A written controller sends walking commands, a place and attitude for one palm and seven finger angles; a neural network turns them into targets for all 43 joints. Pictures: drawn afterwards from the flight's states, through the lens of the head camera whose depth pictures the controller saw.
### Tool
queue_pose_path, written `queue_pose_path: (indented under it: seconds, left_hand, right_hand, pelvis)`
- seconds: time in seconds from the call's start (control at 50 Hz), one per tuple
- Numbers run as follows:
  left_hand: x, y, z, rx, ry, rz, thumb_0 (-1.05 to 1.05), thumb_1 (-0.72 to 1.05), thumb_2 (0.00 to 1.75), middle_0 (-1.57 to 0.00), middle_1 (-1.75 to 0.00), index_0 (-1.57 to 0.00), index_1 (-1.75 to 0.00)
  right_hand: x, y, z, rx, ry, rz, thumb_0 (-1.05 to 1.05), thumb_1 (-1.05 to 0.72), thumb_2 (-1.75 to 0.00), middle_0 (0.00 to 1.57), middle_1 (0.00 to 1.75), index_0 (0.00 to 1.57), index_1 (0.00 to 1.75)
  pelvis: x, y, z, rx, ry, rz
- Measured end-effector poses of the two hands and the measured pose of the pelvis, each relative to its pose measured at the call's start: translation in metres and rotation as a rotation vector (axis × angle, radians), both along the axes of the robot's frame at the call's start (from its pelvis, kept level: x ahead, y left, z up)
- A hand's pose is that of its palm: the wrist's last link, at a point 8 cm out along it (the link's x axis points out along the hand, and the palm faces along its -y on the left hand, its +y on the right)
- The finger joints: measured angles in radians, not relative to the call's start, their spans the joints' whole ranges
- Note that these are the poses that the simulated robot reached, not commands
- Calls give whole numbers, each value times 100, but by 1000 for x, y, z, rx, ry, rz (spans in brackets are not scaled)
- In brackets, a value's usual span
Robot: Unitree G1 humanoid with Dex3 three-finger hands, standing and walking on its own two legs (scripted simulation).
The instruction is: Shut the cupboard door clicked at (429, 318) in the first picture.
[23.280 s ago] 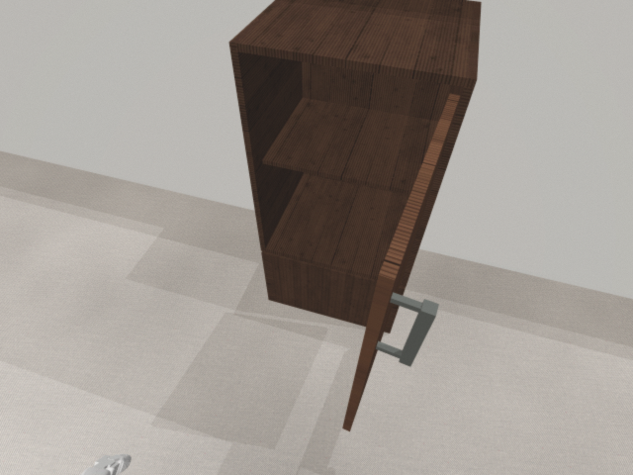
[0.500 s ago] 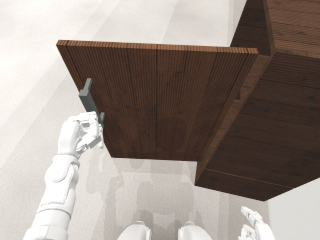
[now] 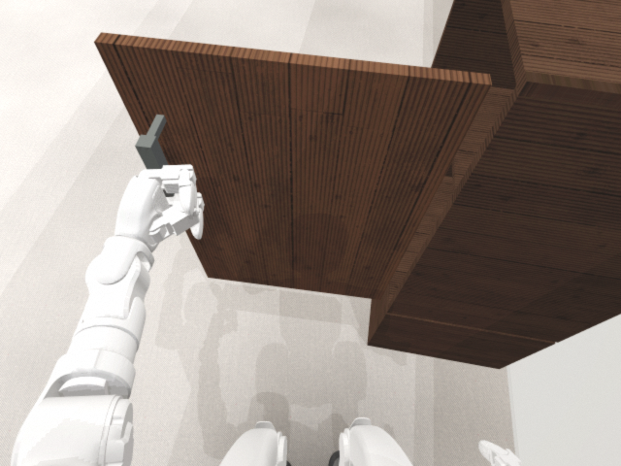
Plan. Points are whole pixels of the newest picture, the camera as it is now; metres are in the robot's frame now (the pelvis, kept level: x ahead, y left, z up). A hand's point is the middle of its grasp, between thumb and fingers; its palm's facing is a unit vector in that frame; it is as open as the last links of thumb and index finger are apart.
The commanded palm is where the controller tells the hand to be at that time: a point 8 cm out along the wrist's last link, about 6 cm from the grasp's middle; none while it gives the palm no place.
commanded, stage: push the door shut along its arc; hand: left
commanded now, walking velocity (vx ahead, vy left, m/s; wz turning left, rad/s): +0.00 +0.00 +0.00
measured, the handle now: (170, 172) +0.49 +0.20 +0.05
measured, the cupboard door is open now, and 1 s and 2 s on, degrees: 93 78 66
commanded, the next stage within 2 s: pull the fist back off the door in 1.26 s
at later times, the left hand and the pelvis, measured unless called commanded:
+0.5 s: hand (216, 177) +0.47 +0.13 +0.06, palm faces -0.27 -0.96 -0.02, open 3.1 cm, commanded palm +0.47 +0.18 +0.06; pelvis -0.01 +0.00 -0.01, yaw -1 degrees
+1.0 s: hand (247, 148) +0.53 +0.10 +0.06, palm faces -0.38 -0.92 -0.02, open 3.1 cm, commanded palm +0.54 +0.14 +0.06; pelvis +0.00 +0.00 -0.02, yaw -2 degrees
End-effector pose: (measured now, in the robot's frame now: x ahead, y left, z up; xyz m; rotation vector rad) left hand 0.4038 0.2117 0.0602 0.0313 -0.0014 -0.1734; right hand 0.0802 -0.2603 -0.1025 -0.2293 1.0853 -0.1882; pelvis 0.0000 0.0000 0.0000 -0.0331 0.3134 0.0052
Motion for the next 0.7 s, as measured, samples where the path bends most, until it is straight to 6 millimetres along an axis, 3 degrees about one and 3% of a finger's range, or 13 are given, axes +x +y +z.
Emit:
queue_pose_path:
  seconds: [0.2, 0.7]
  left_hand:
    - [19, -2, 0, 2, 9, -25, 2, 90, 90, -130, -150, -130, -150]
    - [89, -30, 1, 2, 40, -161, 2, 90, 90, -130, -150, -130, -150]
  right_hand:
    - [-19, -3, -3, -11, 49, -24, 1, -90, -90, 20, 30, 20, 30]
    - [-64, -9, -12, -47, 175, -97, 0, -90, -90, 20, 30, 20, 30]
  pelvis:
    - [-4, 1, -3, -3, 12, 1]
    - [-4, 1, -17, -21, 96, -11]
